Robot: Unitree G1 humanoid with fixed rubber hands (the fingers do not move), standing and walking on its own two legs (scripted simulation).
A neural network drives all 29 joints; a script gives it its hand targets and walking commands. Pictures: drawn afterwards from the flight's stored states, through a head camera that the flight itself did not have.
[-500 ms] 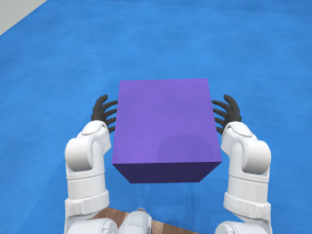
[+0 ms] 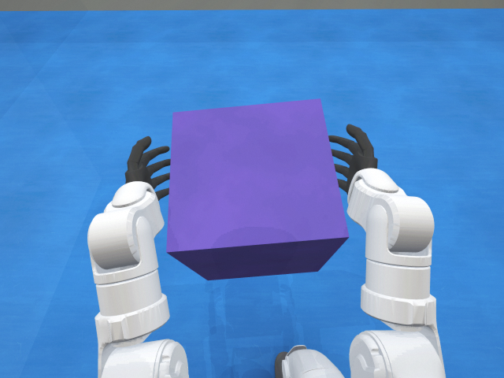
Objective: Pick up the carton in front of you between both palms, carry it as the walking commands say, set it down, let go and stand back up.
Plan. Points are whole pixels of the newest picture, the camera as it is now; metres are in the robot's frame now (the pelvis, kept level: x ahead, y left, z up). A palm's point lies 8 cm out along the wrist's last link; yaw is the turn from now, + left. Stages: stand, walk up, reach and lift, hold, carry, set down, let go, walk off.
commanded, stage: carry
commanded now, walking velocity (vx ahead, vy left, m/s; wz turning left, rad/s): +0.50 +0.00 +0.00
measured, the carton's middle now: (255, 203) +0.36 -0.03 +0.06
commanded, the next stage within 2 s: none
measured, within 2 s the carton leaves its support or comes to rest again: neither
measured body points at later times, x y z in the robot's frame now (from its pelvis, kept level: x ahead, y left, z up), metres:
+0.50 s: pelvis +0.34 +0.01 -0.03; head +0.37 +0.02 +0.42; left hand +0.67 +0.19 +0.06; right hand +0.68 -0.12 +0.06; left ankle +0.45 +0.11 -0.76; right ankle +0.19 -0.09 -0.74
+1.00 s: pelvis +0.65 -0.02 -0.02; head +0.61 -0.03 +0.43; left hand +0.89 +0.14 +0.07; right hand +0.91 -0.16 +0.07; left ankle +0.50 +0.10 -0.68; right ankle +0.70 -0.10 -0.75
